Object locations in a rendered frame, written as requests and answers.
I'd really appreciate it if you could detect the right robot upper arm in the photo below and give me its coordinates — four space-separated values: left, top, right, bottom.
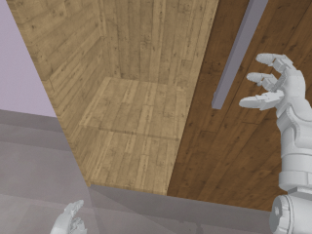
269 194 312 234

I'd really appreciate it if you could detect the wardrobe door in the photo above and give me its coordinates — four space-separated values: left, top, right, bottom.
167 0 312 212

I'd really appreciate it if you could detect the left robot hand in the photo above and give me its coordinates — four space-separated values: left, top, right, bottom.
50 200 88 234

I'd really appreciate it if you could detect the right robot hand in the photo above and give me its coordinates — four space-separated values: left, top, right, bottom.
239 53 306 111

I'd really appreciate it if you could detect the handle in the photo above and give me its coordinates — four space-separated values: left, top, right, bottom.
212 0 268 109

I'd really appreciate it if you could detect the robot right forearm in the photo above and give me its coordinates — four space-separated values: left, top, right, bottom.
276 97 312 201

